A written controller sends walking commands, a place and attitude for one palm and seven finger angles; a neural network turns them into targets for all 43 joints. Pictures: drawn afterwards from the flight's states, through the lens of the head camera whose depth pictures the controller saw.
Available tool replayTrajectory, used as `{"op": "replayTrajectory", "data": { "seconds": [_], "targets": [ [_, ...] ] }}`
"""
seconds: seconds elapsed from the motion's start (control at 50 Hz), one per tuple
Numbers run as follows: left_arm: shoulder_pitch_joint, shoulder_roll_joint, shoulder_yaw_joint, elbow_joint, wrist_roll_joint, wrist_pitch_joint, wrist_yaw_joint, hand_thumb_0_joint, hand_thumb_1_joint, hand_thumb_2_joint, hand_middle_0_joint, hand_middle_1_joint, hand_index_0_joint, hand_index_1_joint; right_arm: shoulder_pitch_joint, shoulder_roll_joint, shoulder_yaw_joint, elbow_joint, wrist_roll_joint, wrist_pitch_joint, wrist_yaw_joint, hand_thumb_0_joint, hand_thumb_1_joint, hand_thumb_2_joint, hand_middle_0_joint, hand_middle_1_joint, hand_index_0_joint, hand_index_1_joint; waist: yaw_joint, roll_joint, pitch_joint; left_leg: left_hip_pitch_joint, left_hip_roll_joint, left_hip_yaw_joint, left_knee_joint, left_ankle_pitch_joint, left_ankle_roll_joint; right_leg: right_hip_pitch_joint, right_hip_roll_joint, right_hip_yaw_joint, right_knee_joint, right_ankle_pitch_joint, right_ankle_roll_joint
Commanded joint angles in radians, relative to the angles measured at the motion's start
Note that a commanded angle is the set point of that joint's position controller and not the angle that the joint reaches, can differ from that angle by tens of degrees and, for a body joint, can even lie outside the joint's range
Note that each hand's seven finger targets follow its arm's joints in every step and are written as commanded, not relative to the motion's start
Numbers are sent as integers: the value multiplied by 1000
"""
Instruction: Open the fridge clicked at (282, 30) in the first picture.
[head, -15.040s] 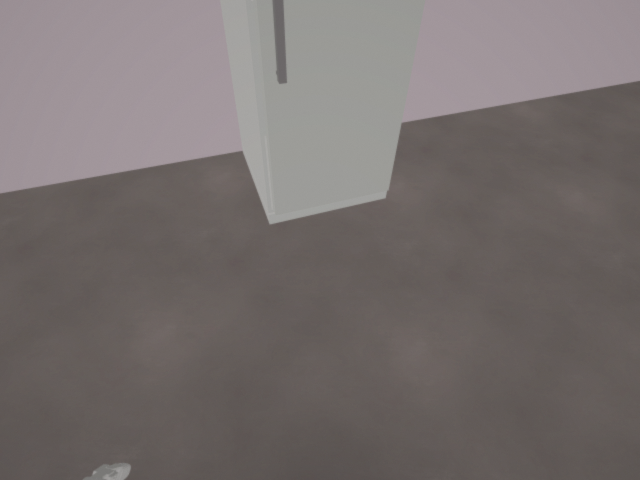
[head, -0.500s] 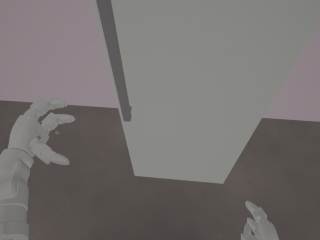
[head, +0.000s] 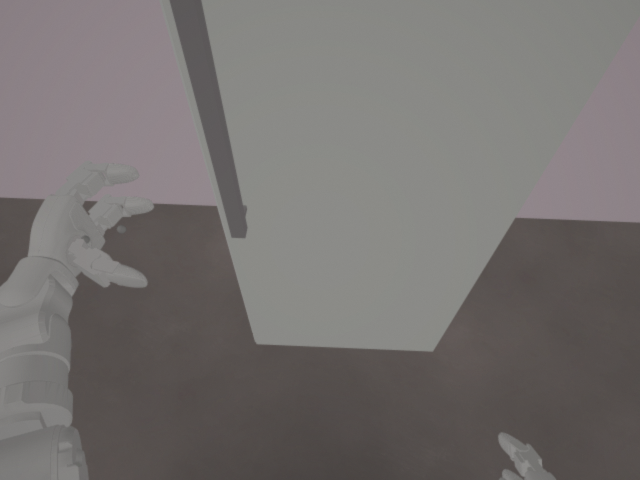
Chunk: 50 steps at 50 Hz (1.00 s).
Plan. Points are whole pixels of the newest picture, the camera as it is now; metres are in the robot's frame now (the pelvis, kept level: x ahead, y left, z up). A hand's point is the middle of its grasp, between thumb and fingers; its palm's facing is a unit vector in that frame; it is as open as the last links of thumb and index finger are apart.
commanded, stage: move the hooked fingers beside the handle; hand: left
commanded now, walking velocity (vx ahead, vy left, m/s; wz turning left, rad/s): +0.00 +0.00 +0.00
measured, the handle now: (216, 109) +0.53 +0.16 +0.18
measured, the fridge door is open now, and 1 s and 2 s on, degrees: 0 0 0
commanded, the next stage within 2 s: feel for the door with the fingertips in 1.60 s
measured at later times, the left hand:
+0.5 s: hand (149, 190) +0.44 +0.25 +0.11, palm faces -0.02 -1.00 +0.01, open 14.0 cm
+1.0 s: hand (179, 164) +0.50 +0.22 +0.11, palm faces -0.01 -1.00 +0.02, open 14.0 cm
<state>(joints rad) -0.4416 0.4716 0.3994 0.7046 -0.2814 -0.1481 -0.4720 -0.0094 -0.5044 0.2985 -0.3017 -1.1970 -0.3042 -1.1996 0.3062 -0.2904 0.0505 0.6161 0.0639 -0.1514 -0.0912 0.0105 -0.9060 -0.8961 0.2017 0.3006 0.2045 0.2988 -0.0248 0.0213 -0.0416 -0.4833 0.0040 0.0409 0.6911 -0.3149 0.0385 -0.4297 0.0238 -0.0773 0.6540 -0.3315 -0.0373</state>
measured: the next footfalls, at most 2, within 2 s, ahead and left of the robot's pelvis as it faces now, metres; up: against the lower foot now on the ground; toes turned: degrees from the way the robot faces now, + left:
none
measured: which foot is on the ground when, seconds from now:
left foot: down 0.00-1.00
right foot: down 0.00-1.00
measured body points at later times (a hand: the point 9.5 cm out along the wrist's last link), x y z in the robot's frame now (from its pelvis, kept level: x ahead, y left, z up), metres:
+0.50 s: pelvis +0.00 +0.02 -0.01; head +0.06 +0.03 +0.44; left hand +0.44 +0.30 +0.11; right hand +0.07 -0.25 -0.11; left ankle +0.02 +0.09 -0.72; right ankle +0.00 -0.10 -0.72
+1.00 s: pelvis +0.02 +0.01 -0.01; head +0.10 +0.01 +0.43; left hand +0.49 +0.28 +0.11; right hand +0.01 -0.26 -0.12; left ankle +0.02 +0.09 -0.72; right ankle +0.00 -0.10 -0.72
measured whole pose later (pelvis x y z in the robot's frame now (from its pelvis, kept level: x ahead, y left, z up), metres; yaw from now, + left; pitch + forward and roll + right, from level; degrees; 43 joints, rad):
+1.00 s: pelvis +0.02 +0.01 -0.01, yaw -2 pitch +15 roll -2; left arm -0.83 0.57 0.44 1.13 -0.16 -0.28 -0.37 -0.01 -0.50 0.30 -0.30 -1.20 -0.30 -1.20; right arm 0.45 -0.29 0.04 0.64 0.03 0.03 -0.04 0.01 -0.91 -0.90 0.20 0.30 0.21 0.30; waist -0.13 0.02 -0.09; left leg -0.66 0.03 0.07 0.78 -0.37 0.04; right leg -0.61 0.05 -0.05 0.72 -0.36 -0.03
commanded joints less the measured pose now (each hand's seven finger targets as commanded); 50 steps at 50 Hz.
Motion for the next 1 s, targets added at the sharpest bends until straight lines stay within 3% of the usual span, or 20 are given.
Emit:
{"op": "replayTrajectory", "data": {
  "seconds": [0.0,0.04,0.1,0.12,0.14,0.2,0.3,0.34,0.38,0.42,0.46,0.54,0.6,0.7,0.76,0.82,0.84,0.86,0.94,0.98],
  "targets": [
    [-379,286,61,-206,-14,-80,33,0,-500,300,-300,-1200,-300,-1200,4,-143,-59,-130,0,-34,-8,0,-900,-900,200,300,200,300,5,56,-325,203,0,-79,-83,235,-1,64,-4,62,-71,265,7],
    [-393,281,62,-178,-14,-88,43,0,-500,300,-300,-1200,-300,-1200,13,-145,-59,-127,-3,-27,-4,0,-900,-900,200,300,200,300,-1,16,-305,191,2,-81,-76,239,1,52,1,57,-68,264,6],
    [-442,288,56,-121,3,-90,50,0,-500,300,-300,-1200,-300,-1200,26,-149,-60,-115,-2,-12,-2,0,-900,-900,200,300,200,300,-16,30,-287,179,6,-81,-79,212,-1,21,0,56,-68,242,9],
    [-466,270,36,-123,9,-92,50,0,-500,300,-300,-1200,-300,-1200,27,-148,-60,-115,-3,-9,-1,0,-900,-900,200,300,200,300,-19,66,-298,192,5,-82,-78,214,-3,10,0,56,-66,235,7],
    [-477,287,47,-116,9,-96,52,0,-500,300,-300,-1200,-300,-1200,34,-152,-61,-116,-4,-5,0,0,-900,-900,200,300,200,300,-16,46,-304,189,6,-85,-72,231,-3,21,2,55,-62,245,3],
    [-505,269,25,-92,21,-101,55,0,-500,300,-300,-1200,-300,-1200,49,-152,-64,-108,-6,5,3,0,-900,-900,200,300,200,300,-25,84,-329,227,12,-91,-65,266,-9,-18,3,51,-56,252,3],
    [-635,283,15,-17,29,-126,60,0,-500,300,-300,-1200,-300,-1200,77,-162,-64,-87,-10,24,3,0,-900,-900,200,300,200,300,-53,40,-330,207,16,-104,-56,239,-9,-49,7,46,-48,223,5],
    [-673,292,16,16,35,-139,66,0,-500,300,-300,-1200,-300,-1200,86,-164,-64,-78,-11,30,3,0,-900,-900,200,300,200,300,-55,59,-329,209,17,-109,-50,238,-11,-65,8,44,-45,207,1],
    [-738,234,-49,25,51,-150,71,0,-500,300,-300,-1200,-300,-1200,93,-160,-64,-69,-12,32,7,0,-900,-900,200,300,200,300,-74,126,-338,257,24,-126,-50,242,-22,-130,8,37,-38,177,1],
    [-740,255,-31,74,62,-154,84,0,-500,300,-300,-1200,-300,-1200,111,-167,-67,-56,-18,38,11,0,-900,-900,200,300,200,300,-74,127,-347,260,27,-135,-45,233,-25,-152,8,37,-36,159,1],
    [-784,297,-3,101,67,-164,95,0,-500,300,-300,-1200,-300,-1200,126,-174,-68,-49,-21,46,11,0,-900,-900,200,300,200,300,-79,77,-377,238,26,-134,-37,246,-20,-130,10,38,-28,177,3],
    [-829,285,-8,183,77,-173,111,0,-500,300,-300,-1200,-300,-1200,154,-177,-69,-37,-26,61,16,0,-900,-900,200,300,200,300,-91,54,-370,217,29,-137,-25,257,-18,-149,13,32,-15,179,4],
    [-831,333,24,197,100,-185,127,0,-500,300,-300,-1200,-300,-1200,174,-179,-71,-40,-31,75,23,0,-900,-900,200,300,200,300,-78,96,-421,222,27,-131,-11,304,-23,-141,14,39,-1,210,6],
    [-900,362,30,253,122,-202,141,0,-500,300,-300,-1200,-300,-1200,204,-181,-69,-29,-37,99,29,0,-900,-900,200,300,200,300,-104,83,-405,171,27,-119,12,291,-14,-149,21,45,7,225,11],
    [-921,414,66,244,124,-211,137,0,-500,300,-300,-1200,-300,-1200,224,-186,-74,-33,-38,114,27,0,-900,-900,200,300,200,300,-104,70,-468,158,23,-105,27,320,-5,-98,23,59,12,281,16],
    [-873,383,49,251,128,-211,125,0,-500,300,-300,-1200,-300,-1200,234,-177,-74,-36,-40,127,31,0,-900,-900,200,300,200,300,-92,121,-485,186,26,-101,38,381,-11,-109,25,54,20,312,13],
    [-854,360,42,229,116,-216,120,0,-500,300,-300,-1200,-300,-1200,240,-174,-77,-42,-41,129,34,0,-900,-900,200,300,200,300,-90,105,-502,203,26,-101,46,428,-9,-97,30,51,24,339,12],
    [-802,387,71,230,116,-210,117,0,-500,300,-300,-1200,-300,-1200,239,-177,-80,-47,-39,135,37,0,-900,-900,200,300,200,300,-68,117,-510,199,28,-93,47,447,-11,-87,29,53,24,357,13],
    [-729,386,77,242,93,-177,99,0,-500,300,-300,-1200,-300,-1200,232,-174,-77,-69,-32,157,38,0,-900,-900,200,300,200,300,-69,26,-434,85,17,-61,32,372,9,-9,27,61,10,392,19],
    [-702,417,100,225,99,-166,98,0,-500,300,-300,-1200,-300,-1200,221,-172,-79,-84,-29,163,38,0,-900,-900,200,300,200,300,-59,37,-420,53,12,-46,28,350,14,17,23,74,8,418,23]
  ]
}}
